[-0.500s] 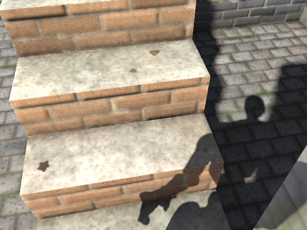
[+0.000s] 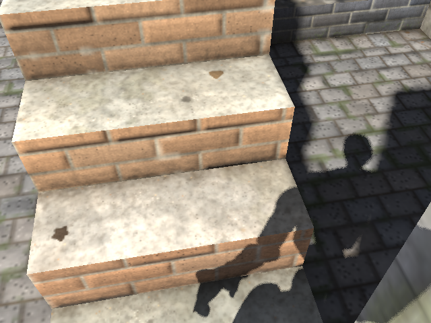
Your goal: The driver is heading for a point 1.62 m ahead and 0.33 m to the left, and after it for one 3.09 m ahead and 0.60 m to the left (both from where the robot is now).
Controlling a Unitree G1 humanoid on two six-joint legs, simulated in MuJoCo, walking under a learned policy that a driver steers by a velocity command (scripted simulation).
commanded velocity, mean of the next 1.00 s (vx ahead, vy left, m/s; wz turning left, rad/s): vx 0.50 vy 0.00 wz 0.00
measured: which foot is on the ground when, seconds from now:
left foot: down 0.00-1.00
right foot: down 0.00-1.00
